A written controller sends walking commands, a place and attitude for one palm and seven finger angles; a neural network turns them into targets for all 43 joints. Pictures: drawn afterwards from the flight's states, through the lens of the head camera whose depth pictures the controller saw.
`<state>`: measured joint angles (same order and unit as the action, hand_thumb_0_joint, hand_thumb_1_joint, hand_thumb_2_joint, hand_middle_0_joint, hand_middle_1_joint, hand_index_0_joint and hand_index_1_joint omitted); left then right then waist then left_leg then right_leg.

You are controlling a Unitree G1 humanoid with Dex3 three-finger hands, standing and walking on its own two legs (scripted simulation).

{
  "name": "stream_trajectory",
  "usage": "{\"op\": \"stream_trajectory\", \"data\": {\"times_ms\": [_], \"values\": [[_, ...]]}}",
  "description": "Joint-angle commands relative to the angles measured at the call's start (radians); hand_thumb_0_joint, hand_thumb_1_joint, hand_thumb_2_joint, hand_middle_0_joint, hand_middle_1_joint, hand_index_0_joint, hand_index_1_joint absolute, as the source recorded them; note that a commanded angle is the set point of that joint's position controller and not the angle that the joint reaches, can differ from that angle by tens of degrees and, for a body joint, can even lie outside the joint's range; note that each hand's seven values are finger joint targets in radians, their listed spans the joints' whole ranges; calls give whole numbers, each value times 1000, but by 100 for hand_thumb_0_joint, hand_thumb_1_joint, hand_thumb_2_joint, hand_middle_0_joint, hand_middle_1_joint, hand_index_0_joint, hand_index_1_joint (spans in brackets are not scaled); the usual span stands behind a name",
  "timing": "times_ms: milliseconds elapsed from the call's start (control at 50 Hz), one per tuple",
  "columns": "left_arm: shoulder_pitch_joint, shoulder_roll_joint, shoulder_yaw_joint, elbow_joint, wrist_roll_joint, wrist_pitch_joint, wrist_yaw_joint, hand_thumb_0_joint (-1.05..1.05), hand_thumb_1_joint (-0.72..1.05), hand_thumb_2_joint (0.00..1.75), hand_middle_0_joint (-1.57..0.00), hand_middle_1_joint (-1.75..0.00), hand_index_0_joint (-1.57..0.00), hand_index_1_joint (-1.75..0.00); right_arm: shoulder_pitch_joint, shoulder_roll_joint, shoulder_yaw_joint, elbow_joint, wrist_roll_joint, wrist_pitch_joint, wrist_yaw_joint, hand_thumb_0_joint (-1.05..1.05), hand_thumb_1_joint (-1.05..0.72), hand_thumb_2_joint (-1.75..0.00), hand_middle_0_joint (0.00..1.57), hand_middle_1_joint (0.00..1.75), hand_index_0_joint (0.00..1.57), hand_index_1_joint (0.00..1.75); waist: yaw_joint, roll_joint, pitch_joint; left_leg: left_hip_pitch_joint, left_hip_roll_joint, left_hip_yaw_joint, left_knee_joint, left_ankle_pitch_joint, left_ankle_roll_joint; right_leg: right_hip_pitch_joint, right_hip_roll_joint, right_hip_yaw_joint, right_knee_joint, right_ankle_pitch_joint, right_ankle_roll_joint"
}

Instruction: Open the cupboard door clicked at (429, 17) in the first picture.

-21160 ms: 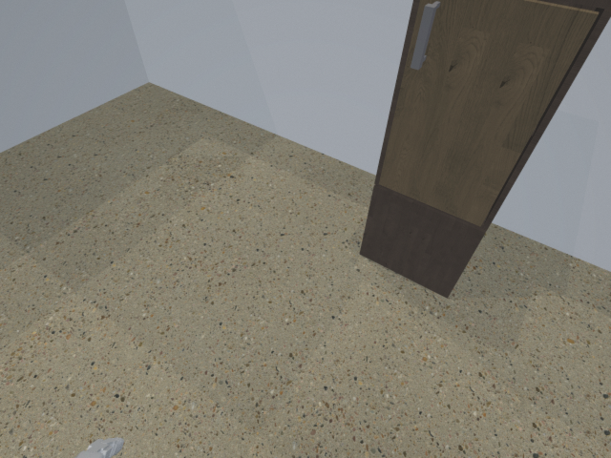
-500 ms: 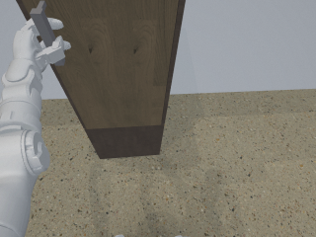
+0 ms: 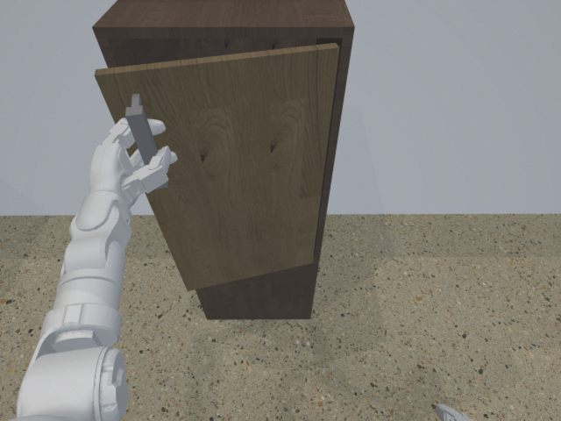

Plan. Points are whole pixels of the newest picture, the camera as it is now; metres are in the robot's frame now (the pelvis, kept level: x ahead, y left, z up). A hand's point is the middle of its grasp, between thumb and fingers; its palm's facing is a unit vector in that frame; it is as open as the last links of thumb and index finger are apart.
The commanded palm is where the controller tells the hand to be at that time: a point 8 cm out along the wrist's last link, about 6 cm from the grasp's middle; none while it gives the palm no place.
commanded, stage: pull the door open along its arc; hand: left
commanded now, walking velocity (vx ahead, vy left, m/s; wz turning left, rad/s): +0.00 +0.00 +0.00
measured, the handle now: (149, 142) +0.48 +0.20 +0.16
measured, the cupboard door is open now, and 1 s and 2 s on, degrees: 14 42 48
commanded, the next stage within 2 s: open thumb and fingers to let go in 1.20 s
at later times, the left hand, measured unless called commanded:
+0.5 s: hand (173, 163) +0.44 +0.15 +0.15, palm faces +0.47 -0.88 +0.00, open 5.6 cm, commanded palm +0.37 +0.19 +0.15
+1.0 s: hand (219, 231) +0.31 +0.07 +0.16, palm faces +0.34 -0.94 +0.07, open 6.4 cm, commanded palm +0.25 +0.11 +0.15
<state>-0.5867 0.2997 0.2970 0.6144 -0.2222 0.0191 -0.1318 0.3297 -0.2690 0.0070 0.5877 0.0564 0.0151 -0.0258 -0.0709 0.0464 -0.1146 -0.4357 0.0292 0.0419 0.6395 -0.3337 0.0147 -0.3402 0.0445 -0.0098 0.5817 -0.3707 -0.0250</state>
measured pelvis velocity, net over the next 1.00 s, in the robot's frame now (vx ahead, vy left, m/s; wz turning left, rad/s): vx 0.00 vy -0.02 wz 0.03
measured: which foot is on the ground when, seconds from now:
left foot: down 0.00-1.00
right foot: down 0.00-1.00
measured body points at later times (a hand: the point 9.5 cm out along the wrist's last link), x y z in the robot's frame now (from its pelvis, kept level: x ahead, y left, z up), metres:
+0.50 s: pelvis -0.03 -0.02 +0.00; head +0.00 -0.04 +0.45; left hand +0.41 +0.20 +0.16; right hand +0.00 -0.28 -0.14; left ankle -0.01 +0.11 -0.73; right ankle -0.05 -0.10 -0.73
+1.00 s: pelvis +0.00 -0.02 +0.01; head -0.04 -0.04 +0.46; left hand +0.29 +0.12 +0.16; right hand +0.21 -0.22 -0.06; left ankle -0.01 +0.11 -0.73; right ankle -0.05 -0.10 -0.73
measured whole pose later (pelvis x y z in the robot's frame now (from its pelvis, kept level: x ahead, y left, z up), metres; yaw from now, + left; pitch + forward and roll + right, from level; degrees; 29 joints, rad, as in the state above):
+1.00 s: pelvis +0.00 -0.02 +0.01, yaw +2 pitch -1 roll +0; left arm -0.11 -0.10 -0.10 -0.05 -0.04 0.22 0.46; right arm 0.12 -0.19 0.00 0.60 -0.01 0.01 0.01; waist 0.01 0.05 -0.08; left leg -0.22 0.01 0.02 0.52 -0.28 -0.01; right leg -0.13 0.03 -0.03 0.50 -0.35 -0.04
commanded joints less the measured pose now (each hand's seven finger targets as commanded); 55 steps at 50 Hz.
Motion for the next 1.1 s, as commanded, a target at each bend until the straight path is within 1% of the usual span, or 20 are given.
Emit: {"op": "stream_trajectory", "data": {"times_ms": [0,20,100,120,160,260,300,320,380,440,520,640,760,800,820,880,920,1000,1020,1080], "values": [[-573,177,93,-161,48,2,275,0,90,90,-40,-135,-40,-135,0,-115,-41,-42,-24,-44,-7,0,-90,-90,20,30,20,30,-2,-16,-185,192,-23,-42,-19,393,14,-32,0,-31,-49,464,22],[-599,170,95,-170,74,-2,331,0,90,90,-40,-135,-40,-135,2,-110,-42,-33,-35,-46,-4,0,-90,-90,20,30,20,30,-1,-46,-205,190,-26,-45,-10,395,19,-23,-1,-28,-46,462,24],[-684,74,31,-174,207,-16,535,0,90,90,-40,-135,-40,-135,-18,-84,-45,-9,-71,-48,10,0,-90,-90,20,30,20,30,2,21,-337,220,-31,-49,20,437,11,-28,-15,-25,-6,473,17],[-701,65,38,-151,226,-20,590,0,90,90,-40,-135,-40,-135,-11,-84,-49,5,-80,-47,11,0,-90,-90,20,30,20,30,-6,-39,-354,203,-28,-57,25,431,12,-16,-14,-29,-5,467,19],[-725,17,-13,-103,251,-28,622,0,90,90,-40,-135,-40,-135,-9,-84,-51,15,-87,-42,14,0,-90,-90,20,30,20,30,-28,-46,-347,199,-28,-56,21,399,8,-33,-14,-27,-4,450,20],[-838,30,-43,-32,253,-86,578,0,90,90,-40,-135,-40,-135,7,-91,-57,34,-86,-41,-1,0,-90,-90,20,30,20,30,-52,-64,-340,171,-32,-48,12,319,16,-18,-17,-6,-23,433,22],[-811,33,-36,-3,237,-108,551,0,90,90,-40,-135,-40,-135,11,-88,-55,35,-83,-46,-4,0,-90,-90,20,30,20,30,-37,-40,-331,163,-36,-42,5,306,16,-1,-18,-3,-31,433,18],[-789,50,-23,3,234,-120,542,0,90,90,-40,-135,-40,-135,18,-92,-57,38,-82,-47,-6,0,-90,-90,20,30,20,30,-33,-69,-324,155,-35,-46,0,302,18,15,-17,-2,-36,435,17],[-744,51,-20,-42,218,-158,513,0,90,90,-40,-135,-40,-135,17,-87,-59,33,-76,-57,-6,0,-90,-90,20,30,20,30,-9,-23,-347,170,-38,-35,-10,319,19,47,-17,2,-38,466,13],[-624,38,-8,-50,188,-169,497,0,90,90,-40,-135,-40,-135,17,-89,-60,28,-70,-66,-2,0,-90,-90,20,30,20,30,13,-55,-325,153,-40,-26,-29,307,21,84,-15,1,-55,483,18],[-489,11,-18,-166,169,-171,492,0,90,90,-40,-135,-40,-135,-1,-90,-68,12,-61,-80,3,0,-90,-90,20,30,20,30,47,-48,-327,172,-41,-14,-51,333,21,139,-15,-4,-65,517,15],[-194,-121,-102,-404,138,-114,503,0,90,90,-40,-135,-40,-135,-75,-81,-71,-31,-51,-102,13,0,-90,-90,20,30,20,30,85,-62,-271,230,-35,5,-91,359,18,167,-12,-18,-93,518,14],[-23,-199,-184,-670,142,-19,537,0,90,90,-40,-135,-40,-135,-182,-58,-54,-79,-54,-101,6,0,-90,-90,20,30,20,30,107,-94,-202,283,-29,7,-123,369,14,192,-26,-22,-119,506,17],[66,-252,-238,-753,155,20,548,0,90,90,-40,-135,-40,-135,-218,-43,-47,-97,-57,-92,9,0,-90,-90,20,30,20,30,114,-80,-186,313,-25,6,-126,399,10,196,-31,-27,-119,526,14],[97,-265,-260,-783,161,37,554,0,90,90,-40,-135,-40,-135,-229,-42,-45,-102,-60,-85,8,0,-90,-90,20,30,20,30,114,-119,-173,318,-23,1,-125,402,11,207,-33,-29,-127,519,13],[167,-322,-328,-892,188,92,581,0,90,90,-40,-135,-40,-135,-268,-19,-37,-117,-65,-60,16,0,-90,-90,20,30,20,30,110,-97,-140,346,-22,-2,-124,420,7,203,-40,-30,-134,545,12],[229,-365,-383,-953,211,124,601,0,90,90,-40,-135,-40,-135,-284,-11,-35,-125,-71,-43,23,0,-90,-90,20,30,20,30,106,-123,-129,364,-19,-10,-116,448,6,214,-43,-32,-138,575,10],[296,-440,-473,-1047,258,195,645,0,90,90,-40,-135,-40,-135,-322,13,-27,-135,-75,2,44,0,-90,-90,20,30,20,30,100,-91,-122,381,-21,-22,-101,485,-3,215,-51,-32,-124,633,4],[344,-457,-493,-1045,269,210,654,0,90,90,-40,-135,-40,-135,-326,16,-27,-133,-78,12,49,0,-90,-90,20,30,20,30,103,-108,-110,375,-18,-28,-95,488,-3,214,-48,-36,-127,623,0],[399,-519,-564,-1102,291,249,678,0,90,90,-40,-135,-40,-135,-351,28,-20,-143,-76,36,70,0,-90,-90,20,30,20,30,104,-53,-125,384,-17,-35,-80,522,-9,213,-49,-37,-101,651,-8]]}}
